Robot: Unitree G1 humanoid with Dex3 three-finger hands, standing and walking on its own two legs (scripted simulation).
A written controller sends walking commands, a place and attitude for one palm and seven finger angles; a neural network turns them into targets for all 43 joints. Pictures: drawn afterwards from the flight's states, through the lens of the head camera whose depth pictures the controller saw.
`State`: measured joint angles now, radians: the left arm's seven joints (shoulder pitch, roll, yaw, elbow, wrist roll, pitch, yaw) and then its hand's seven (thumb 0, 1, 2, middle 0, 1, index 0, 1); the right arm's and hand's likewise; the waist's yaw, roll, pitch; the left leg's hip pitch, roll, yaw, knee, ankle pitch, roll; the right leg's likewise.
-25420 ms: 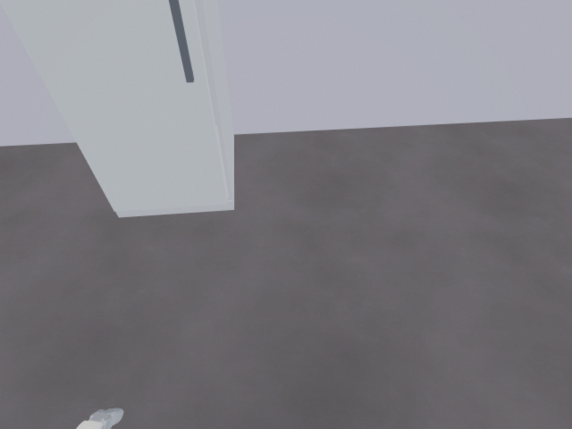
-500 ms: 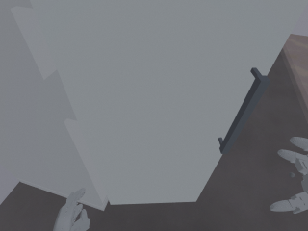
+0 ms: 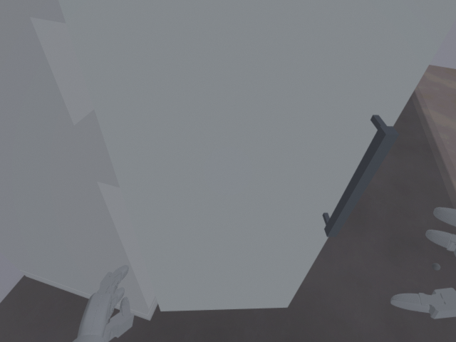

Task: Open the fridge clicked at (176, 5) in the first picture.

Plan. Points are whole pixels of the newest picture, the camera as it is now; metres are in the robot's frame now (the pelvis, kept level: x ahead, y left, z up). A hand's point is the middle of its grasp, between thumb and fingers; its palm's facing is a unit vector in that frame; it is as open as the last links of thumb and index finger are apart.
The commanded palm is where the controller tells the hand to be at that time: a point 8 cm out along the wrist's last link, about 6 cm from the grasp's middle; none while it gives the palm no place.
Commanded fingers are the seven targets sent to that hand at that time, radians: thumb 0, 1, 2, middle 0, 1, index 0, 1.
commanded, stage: draw the hand back to the body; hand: right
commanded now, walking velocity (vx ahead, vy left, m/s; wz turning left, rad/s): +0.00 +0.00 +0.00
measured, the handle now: (350, 184) +0.39 -0.24 +0.09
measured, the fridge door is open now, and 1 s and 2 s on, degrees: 71 71 71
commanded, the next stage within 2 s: step back with the hand held close in 0.96 s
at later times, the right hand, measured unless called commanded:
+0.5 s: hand (433, 238) +0.22 -0.28 +0.16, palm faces +0.44 +0.80 -0.40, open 9.6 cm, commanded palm +0.17 -0.31 +0.18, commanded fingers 0.00 -0.79 -0.85 0.20 0.36 0.20 0.36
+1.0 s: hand (434, 240) +0.22 -0.27 +0.17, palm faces +0.45 +0.80 -0.39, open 7.4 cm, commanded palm +0.17 -0.30 +0.19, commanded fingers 0.00 -0.90 -0.90 0.20 0.30 0.20 0.30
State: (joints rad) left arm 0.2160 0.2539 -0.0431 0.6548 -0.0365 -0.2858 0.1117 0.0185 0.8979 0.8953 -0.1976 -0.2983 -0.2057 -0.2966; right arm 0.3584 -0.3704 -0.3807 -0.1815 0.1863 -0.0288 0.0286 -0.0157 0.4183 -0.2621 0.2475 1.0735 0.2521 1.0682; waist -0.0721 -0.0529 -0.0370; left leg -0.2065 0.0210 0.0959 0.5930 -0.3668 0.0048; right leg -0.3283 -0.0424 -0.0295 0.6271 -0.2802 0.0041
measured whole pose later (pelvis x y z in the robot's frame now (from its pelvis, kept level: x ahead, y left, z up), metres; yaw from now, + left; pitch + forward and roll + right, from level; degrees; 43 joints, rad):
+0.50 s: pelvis +0.03 -0.01 +0.01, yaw +2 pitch -3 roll +0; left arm 0.20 0.23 -0.03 0.64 -0.01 -0.14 0.08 0.02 0.90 0.90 -0.20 -0.30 -0.21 -0.30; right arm 0.45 -0.37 -0.34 -0.35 0.08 -0.07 -0.11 0.00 -0.44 -0.68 0.22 0.57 0.23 0.57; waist -0.08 -0.05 0.00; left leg -0.06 0.04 0.06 0.45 -0.33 -0.01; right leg -0.16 -0.02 -0.08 0.48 -0.26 -0.01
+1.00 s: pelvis +0.02 +0.00 +0.01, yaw +1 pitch -4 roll +0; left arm 0.19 0.23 -0.02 0.64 -0.01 -0.10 0.08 0.02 0.90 0.90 -0.20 -0.30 -0.21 -0.30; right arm 0.44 -0.36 -0.35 -0.35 0.09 -0.07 -0.10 0.01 -0.88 -0.89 0.21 0.31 0.21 0.30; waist -0.08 -0.05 0.01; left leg -0.03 0.03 0.07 0.43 -0.32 0.00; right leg -0.14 -0.03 -0.06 0.45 -0.24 0.00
